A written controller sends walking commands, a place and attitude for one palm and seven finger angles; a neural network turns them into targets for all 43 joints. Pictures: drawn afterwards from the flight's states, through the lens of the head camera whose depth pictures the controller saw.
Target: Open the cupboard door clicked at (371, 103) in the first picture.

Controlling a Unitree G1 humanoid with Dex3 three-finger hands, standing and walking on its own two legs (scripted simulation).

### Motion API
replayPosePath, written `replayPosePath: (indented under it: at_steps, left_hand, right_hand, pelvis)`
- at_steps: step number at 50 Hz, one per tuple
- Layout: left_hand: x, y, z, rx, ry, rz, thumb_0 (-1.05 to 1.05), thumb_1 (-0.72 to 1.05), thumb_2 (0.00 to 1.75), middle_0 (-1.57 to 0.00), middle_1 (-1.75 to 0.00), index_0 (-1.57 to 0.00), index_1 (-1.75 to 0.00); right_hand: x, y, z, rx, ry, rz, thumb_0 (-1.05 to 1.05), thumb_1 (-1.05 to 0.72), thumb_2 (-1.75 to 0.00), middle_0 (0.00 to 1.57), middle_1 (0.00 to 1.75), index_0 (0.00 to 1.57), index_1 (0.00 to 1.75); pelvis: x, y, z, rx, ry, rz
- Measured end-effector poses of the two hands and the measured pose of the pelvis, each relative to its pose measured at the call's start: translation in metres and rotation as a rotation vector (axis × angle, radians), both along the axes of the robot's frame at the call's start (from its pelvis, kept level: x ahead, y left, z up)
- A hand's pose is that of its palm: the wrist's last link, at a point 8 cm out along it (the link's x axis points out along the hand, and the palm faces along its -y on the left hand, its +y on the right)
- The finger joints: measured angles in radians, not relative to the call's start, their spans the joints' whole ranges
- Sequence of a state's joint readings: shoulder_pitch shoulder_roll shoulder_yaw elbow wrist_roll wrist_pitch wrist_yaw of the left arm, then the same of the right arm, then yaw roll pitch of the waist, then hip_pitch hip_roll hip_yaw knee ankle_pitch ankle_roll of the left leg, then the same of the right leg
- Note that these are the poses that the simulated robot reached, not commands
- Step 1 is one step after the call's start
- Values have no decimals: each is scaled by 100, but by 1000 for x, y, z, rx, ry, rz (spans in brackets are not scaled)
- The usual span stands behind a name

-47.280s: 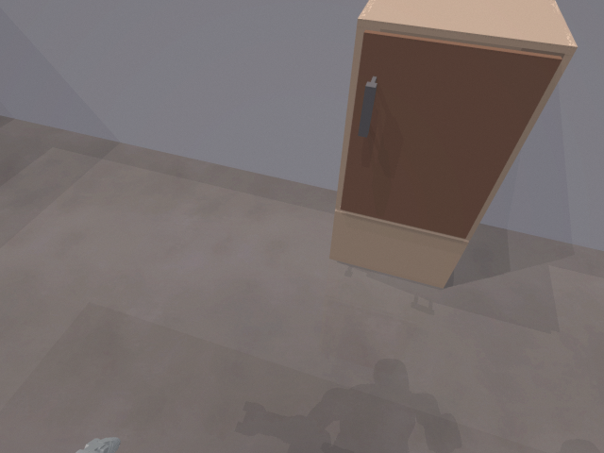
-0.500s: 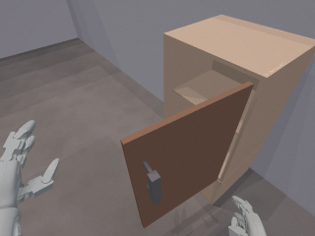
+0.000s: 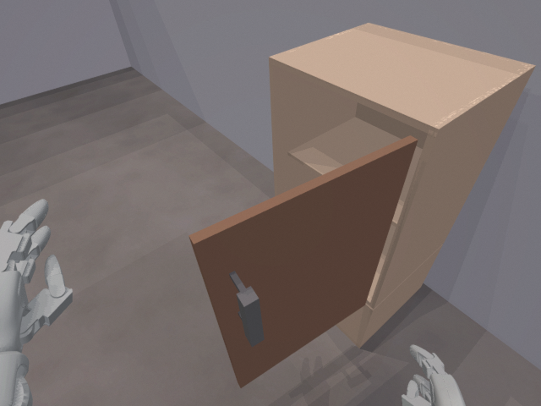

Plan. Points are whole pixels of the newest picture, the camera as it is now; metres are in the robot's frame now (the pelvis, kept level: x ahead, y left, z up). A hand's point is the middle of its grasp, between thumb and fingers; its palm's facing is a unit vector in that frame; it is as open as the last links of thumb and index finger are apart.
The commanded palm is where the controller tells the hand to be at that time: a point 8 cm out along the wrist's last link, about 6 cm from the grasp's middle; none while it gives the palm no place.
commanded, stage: step back with the hand held close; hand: left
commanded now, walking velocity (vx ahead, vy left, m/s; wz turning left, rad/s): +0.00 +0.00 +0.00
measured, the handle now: (245, 308) +0.28 +0.09 -0.03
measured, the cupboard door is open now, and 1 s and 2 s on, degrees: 83 83 83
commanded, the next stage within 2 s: stop stepping back and stand still in 1.28 s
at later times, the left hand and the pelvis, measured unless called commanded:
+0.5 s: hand (48, 311) +0.16 +0.27 +0.15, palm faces +0.35 -0.78 -0.51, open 7.4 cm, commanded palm +0.10 +0.31 +0.17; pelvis -0.04 +0.01 +0.00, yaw -1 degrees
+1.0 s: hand out of the picture +0.07 +0.30 +0.16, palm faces +0.50 -0.73 -0.46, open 7.4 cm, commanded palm +0.01 +0.34 +0.17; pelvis -0.11 +0.03 -0.02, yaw +4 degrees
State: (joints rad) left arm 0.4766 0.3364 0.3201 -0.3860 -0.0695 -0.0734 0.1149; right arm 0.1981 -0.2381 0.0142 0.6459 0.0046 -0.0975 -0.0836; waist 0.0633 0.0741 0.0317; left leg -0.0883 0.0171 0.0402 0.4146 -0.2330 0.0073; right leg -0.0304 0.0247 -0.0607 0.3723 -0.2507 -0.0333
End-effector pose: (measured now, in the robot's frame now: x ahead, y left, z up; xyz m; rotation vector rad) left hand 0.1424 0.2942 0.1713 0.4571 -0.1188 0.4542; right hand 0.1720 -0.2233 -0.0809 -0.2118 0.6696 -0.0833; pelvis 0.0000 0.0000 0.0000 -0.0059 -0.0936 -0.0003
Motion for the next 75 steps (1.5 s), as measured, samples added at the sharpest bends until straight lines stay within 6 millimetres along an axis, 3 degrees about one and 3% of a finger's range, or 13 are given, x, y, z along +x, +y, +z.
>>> replayPosePath:
  at_steps: [11,20,38,49,55,60,68,75]
  left_hand:
    - [4,3,8,78,-9,-28,2,89,90,-21,-30,-21,-30]
    - [-3,3,1,110,61,-103,2,89,90,-21,-30,-22,-30]
    - [-67,33,0,150,-44,-66,1,89,90,-21,-30,-22,-30]
    - [-114,37,3,168,-108,0,1,89,90,-21,-30,-22,-30]
    - [-124,49,-4,139,-142,-23,1,89,90,-21,-30,-22,-30]
    - [-136,60,4,159,-131,-25,2,89,90,-21,-30,-22,-30]
    - [-153,29,13,102,-141,-112,2,89,90,-21,-30,-21,-30]
    - [-186,-12,10,186,-56,-215,2,89,90,-21,-30,-21,-30]
  right_hand:
    - [-4,-6,2,-7,22,-27,1,-90,-90,20,30,21,30]
    - [-31,-14,1,-41,71,-109,1,-90,-90,20,30,20,30]
    - [-95,14,-1,-79,75,-72,1,-90,-90,20,30,21,30]
    - [-109,25,-15,-62,97,11,1,-90,-90,20,30,21,30]
    - [-119,32,-9,-116,101,8,1,-90,-90,20,30,21,30]
    - [-132,46,2,-87,66,14,1,-90,-90,20,30,21,30]
    - [-170,48,11,-29,37,31,1,-90,-90,20,30,21,30]
    - [-221,9,-5,-2,48,-10,1,-90,-90,20,30,21,30]
  pelvis:
    - [-9,-1,0,-9,52,0]
    - [-26,9,-2,-2,82,-13]
    - [-82,28,-12,-32,79,19]
    - [-108,25,-20,-21,75,75]
    - [-126,37,-23,-25,92,92]
    - [-143,37,-14,-46,103,72]
    - [-180,25,-4,-59,138,4]
    - [-226,-2,-15,-21,150,-23]
